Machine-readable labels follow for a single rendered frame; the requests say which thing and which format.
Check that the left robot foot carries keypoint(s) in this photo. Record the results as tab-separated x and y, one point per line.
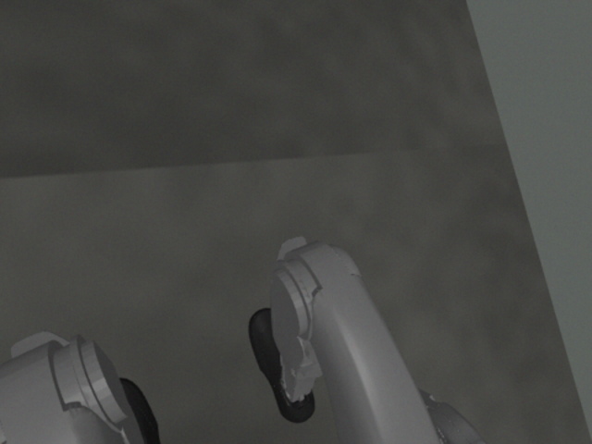
142	411

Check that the right robot hand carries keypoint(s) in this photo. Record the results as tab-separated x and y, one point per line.
451	426

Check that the right robot foot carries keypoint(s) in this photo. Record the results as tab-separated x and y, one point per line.
268	358

